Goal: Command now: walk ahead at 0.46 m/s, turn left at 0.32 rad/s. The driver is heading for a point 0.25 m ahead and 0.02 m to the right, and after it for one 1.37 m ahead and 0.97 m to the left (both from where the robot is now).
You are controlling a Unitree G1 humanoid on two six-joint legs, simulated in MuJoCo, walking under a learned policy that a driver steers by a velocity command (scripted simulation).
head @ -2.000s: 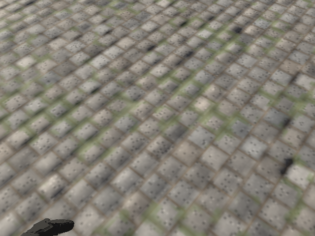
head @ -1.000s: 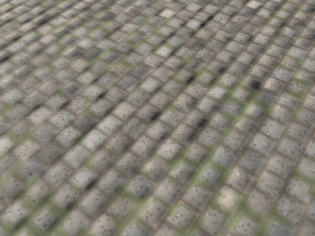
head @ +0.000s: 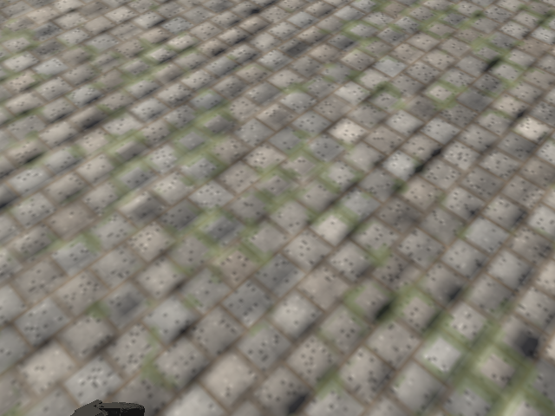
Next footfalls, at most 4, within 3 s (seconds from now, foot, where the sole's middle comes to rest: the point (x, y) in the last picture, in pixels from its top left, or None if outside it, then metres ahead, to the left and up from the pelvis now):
0.06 right None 0.21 -0.12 -0.77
0.56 left None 0.20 0.10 -0.77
1.02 right None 0.25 -0.09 -0.77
1.52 left None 0.17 0.18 -0.77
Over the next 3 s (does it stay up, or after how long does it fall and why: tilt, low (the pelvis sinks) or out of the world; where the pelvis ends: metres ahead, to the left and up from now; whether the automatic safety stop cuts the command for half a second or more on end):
stays up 0.79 0.55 0.00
